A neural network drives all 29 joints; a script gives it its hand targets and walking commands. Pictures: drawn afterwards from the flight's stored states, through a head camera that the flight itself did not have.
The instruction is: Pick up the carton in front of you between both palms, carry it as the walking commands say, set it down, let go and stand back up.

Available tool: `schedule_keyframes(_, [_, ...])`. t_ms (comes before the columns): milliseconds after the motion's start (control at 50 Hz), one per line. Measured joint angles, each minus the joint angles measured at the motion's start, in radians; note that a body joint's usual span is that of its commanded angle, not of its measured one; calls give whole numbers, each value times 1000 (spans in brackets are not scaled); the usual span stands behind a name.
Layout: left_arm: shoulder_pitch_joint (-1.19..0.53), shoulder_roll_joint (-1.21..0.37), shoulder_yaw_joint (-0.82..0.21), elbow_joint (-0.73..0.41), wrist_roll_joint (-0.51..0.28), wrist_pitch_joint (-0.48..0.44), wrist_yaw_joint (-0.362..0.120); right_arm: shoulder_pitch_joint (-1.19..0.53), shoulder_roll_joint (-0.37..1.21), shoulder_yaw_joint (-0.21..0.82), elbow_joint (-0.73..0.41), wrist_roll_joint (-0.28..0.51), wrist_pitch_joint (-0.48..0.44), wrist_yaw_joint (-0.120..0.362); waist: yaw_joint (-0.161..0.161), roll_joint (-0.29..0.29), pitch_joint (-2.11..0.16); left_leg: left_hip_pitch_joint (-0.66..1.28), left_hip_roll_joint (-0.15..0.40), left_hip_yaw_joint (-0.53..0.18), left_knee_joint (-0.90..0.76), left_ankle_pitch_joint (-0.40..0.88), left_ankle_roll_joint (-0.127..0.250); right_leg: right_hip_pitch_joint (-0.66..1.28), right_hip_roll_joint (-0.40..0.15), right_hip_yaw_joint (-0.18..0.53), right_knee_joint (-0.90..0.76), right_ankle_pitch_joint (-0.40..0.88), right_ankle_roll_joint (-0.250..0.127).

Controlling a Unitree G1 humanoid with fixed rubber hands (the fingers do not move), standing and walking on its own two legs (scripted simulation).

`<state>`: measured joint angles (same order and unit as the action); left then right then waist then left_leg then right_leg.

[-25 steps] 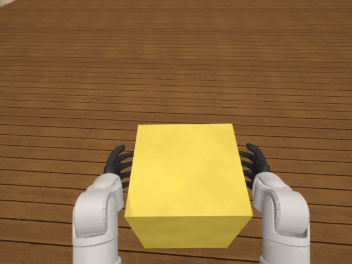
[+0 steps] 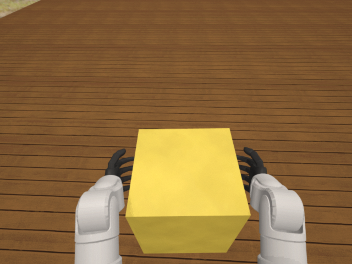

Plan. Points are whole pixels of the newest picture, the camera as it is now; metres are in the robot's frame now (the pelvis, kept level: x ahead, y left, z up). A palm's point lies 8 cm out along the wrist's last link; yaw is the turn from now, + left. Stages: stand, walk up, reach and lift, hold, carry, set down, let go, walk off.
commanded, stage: carry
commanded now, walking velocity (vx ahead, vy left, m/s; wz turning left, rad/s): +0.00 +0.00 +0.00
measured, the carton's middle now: (184, 193) +0.28 +0.00 +0.01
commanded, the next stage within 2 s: hold in 1.76 s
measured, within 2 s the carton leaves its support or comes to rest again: neither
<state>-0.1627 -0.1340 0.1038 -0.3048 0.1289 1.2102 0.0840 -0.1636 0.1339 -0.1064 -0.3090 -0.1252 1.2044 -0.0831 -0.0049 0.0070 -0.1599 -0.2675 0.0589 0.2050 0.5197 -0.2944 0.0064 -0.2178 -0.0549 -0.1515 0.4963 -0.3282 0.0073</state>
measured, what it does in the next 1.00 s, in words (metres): stands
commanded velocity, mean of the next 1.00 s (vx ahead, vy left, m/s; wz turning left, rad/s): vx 0.00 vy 0.00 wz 0.00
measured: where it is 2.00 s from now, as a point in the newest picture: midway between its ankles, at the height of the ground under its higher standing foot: outside the picture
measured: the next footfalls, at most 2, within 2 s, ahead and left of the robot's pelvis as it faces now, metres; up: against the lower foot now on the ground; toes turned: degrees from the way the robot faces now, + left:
none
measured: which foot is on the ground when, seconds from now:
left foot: down 0.00-1.00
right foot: down 0.00-1.00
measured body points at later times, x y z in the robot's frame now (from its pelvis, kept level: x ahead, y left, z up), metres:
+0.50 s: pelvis +0.02 -0.01 +0.00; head +0.00 -0.01 +0.45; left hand +0.29 +0.15 +0.08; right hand +0.30 -0.16 +0.08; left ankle -0.03 +0.10 -0.74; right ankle -0.06 -0.11 -0.73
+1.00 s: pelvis -0.03 -0.01 +0.00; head -0.06 -0.01 +0.45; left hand +0.24 +0.15 +0.05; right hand +0.24 -0.16 +0.05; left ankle -0.03 +0.10 -0.74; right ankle -0.06 -0.11 -0.74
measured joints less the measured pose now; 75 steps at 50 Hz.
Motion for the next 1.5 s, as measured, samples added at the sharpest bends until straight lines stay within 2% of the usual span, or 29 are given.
schedule_keyframes(120, [1,0,4,34,4,12,-1,-4,0,-3,34,-7,16,1,3,-4,0,15,5,-16,16,-7,-17,14,2,-6,19,-2,3])
schedule_keyframes(420, [-1,0,3,-4,0,10,1,-5,1,0,0,-2,10,0,5,-7,23,23,5,-30,5,-9,-16,21,3,-11,14,-5,3])
schedule_keyframes(560, [0,0,3,4,2,9,1,-4,1,0,9,-3,8,0,4,-9,22,13,5,-32,17,-52,-8,14,3,-10,20,-50,-7])
schedule_keyframes(700, [33,4,-11,41,10,-12,-4,31,-3,12,45,-10,-14,5,2,-10,26,9,7,-30,24,-36,-5,8,1,-11,31,-36,-10])
schedule_keyframes(1020, [52,5,-15,206,58,-195,-31,48,-5,16,213,-59,-198,36,0,-9,30,-1,6,-31,-13,29,2,-6,3,-15,5,22,-19])
schedule_keyframes(1320, [-58,-9,72,523,135,-481,-59,-60,10,-71,528,-139,-483,63,4,-7,59,-32,9,-34,-24,71,4,-42,6,-18,6,56,-28])
schedule_keyframes(1400, [-72,-12,84,533,132,-519,-56,-74,13,-83,537,-138,-520,61,3,-6,68,-41,11,-35,-22,76,3,-51,6,-18,10,59,-30])
schedule_keyframes(1500, [-50,-8,65,478,107,-503,-48,-53,9,-64,482,-113,-503,53,2,-7,69,-46,12,-36,-18,74,1,-56,7,-19,15,56,-32])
